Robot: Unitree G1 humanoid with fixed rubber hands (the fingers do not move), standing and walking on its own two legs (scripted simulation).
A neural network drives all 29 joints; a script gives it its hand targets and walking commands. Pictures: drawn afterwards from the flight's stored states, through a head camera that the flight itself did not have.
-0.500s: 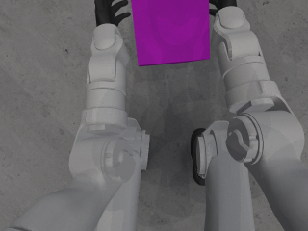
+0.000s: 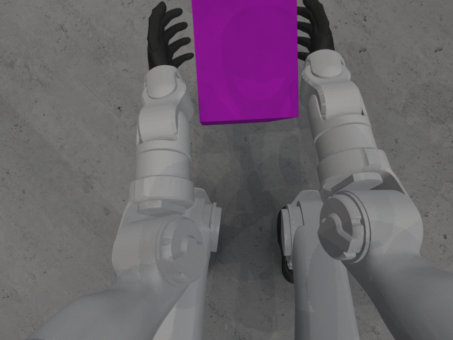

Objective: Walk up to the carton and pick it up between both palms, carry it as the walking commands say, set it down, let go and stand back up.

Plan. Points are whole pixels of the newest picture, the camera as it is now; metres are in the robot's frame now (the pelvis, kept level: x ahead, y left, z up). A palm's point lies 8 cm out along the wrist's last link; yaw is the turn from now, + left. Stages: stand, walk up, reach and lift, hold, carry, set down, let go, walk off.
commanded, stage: reach and lift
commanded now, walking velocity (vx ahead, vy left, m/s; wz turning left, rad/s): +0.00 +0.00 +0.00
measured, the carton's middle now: (238, 72) +0.52 +0.01 -0.17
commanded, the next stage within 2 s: none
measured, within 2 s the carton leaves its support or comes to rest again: neither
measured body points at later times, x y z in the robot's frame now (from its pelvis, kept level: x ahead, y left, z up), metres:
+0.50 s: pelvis +0.00 +0.00 +0.04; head +0.28 -0.02 +0.40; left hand +0.50 +0.12 -0.02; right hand +0.52 -0.10 -0.04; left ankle +0.11 +0.14 -0.41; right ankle +0.11 -0.12 -0.41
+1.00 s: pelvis +0.02 +0.00 +0.10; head +0.25 -0.02 +0.48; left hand +0.48 +0.12 +0.05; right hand +0.50 -0.10 +0.03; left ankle +0.11 +0.14 -0.41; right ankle +0.11 -0.12 -0.41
